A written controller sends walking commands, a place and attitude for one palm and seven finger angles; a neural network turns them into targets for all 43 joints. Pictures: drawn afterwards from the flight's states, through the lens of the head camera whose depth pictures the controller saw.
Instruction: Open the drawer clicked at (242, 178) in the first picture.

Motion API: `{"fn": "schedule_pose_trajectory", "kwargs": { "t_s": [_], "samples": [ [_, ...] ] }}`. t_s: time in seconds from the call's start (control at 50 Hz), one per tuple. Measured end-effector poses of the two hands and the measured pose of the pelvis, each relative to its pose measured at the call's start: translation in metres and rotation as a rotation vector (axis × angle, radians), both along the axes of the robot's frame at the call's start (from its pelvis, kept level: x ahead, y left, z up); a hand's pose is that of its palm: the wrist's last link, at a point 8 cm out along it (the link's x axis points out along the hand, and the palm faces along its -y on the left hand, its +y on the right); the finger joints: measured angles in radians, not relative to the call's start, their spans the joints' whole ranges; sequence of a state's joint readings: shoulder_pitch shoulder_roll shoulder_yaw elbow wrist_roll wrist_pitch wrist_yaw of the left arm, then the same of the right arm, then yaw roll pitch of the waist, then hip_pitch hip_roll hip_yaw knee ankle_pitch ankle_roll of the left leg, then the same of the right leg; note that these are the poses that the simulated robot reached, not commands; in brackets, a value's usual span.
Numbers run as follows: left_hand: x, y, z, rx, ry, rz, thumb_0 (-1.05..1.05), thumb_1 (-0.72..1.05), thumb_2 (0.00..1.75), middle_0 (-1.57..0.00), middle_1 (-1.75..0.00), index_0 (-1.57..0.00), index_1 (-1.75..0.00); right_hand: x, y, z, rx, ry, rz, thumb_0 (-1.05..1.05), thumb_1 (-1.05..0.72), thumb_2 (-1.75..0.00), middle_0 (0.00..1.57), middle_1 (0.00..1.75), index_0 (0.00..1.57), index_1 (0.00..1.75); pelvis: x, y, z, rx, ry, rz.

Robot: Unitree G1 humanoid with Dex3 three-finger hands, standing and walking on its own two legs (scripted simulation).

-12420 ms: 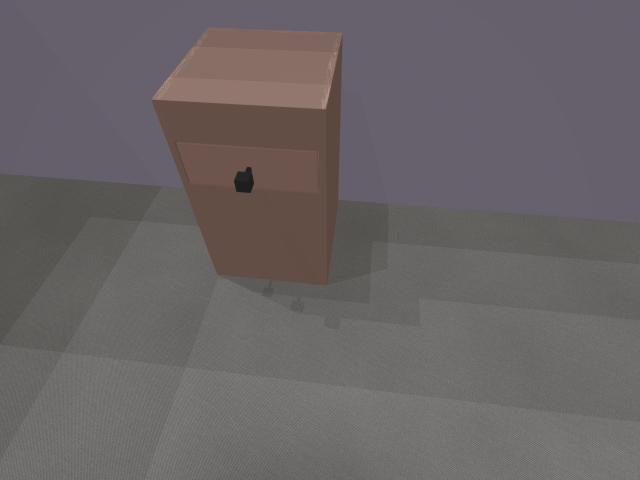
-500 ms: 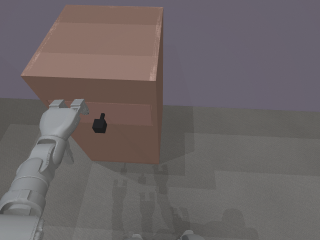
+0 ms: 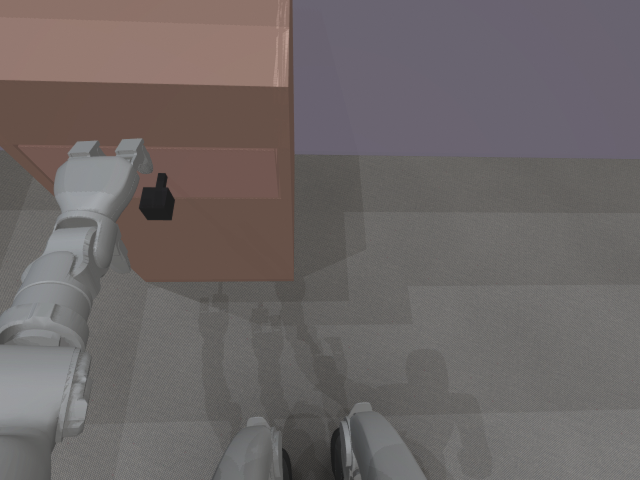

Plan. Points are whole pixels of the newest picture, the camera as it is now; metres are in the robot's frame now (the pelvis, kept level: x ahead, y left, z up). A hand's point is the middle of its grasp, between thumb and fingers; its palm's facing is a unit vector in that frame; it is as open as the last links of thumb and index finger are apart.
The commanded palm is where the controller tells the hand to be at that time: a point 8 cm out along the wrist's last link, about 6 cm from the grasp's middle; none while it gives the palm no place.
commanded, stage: move the hooked fingers above the handle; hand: left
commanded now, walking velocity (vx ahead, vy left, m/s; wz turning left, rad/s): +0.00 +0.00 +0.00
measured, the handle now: (159, 194) +0.56 +0.24 -0.13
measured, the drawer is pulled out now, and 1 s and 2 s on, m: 0.00 0.00 0.00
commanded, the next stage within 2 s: lower the fingers behind the handle in 0.92 s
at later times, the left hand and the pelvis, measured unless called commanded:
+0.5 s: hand (132, 201) +0.51 +0.25 -0.07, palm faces -0.11 -0.02 -0.99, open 13.8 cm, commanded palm +0.51 +0.23 +0.00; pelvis +0.00 +0.01 -0.03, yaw -1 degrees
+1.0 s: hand (132, 202) +0.51 +0.25 -0.07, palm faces -0.09 -0.02 -1.00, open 13.9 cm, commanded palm +0.51 +0.23 -0.01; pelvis +0.00 +0.00 -0.03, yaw -1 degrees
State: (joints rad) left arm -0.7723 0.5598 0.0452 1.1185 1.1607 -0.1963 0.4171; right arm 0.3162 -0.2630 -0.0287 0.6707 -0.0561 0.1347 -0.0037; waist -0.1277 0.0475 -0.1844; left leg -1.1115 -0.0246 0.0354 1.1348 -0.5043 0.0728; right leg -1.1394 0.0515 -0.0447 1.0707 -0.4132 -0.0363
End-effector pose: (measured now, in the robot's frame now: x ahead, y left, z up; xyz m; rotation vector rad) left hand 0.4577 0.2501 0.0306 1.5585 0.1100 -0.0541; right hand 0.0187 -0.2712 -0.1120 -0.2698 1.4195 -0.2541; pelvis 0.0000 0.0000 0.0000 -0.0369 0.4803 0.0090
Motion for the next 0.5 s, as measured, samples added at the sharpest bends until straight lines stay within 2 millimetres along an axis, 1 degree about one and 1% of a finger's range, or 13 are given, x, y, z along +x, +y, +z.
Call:
{"fn": "schedule_pose_trajectory", "kwargs": {
  "t_s": [0.14,0.32,0.4,0.5],
  "samples": [
    [0.018,-0.004,-0.021,-0.018,-0.011,-0.027,-0.01,-0.49,0.30,-0.32,-1.20,-0.32,-1.20,-0.016,0.002,-0.011,-0.024,0.054,-0.002,0.00,-0.91,-0.90,0.20,0.30,0.20,0.30,-0.002,0.005,-0.017,-0.018,0.046,0.007],
    [0.043,-0.005,-0.045,-0.013,-0.032,0.006,0.00,-0.49,0.30,-0.32,-1.20,-0.32,-1.20,-0.024,0.007,-0.027,-0.027,0.089,-0.015,0.00,-0.91,-0.90,0.20,0.30,0.20,0.30,-0.005,0.007,-0.037,-0.034,0.095,0.002],
    [0.043,-0.004,-0.045,-0.013,-0.032,0.009,0.00,-0.49,0.30,-0.32,-1.20,-0.33,-1.21,-0.024,0.012,-0.031,-0.009,0.100,-0.021,0.00,-0.91,-0.90,0.20,0.30,0.20,0.30,-0.005,0.008,-0.037,-0.036,0.093,-0.003],
    [0.036,0.001,-0.042,-0.008,0.005,0.020,0.00,-0.49,0.30,-0.32,-1.20,-0.32,-1.21,-0.017,0.018,-0.029,0.014,0.092,-0.016,0.00,-0.91,-0.90,0.20,0.30,0.20,0.30,-0.003,0.006,-0.031,-0.034,0.081,-0.001]
  ]
}}
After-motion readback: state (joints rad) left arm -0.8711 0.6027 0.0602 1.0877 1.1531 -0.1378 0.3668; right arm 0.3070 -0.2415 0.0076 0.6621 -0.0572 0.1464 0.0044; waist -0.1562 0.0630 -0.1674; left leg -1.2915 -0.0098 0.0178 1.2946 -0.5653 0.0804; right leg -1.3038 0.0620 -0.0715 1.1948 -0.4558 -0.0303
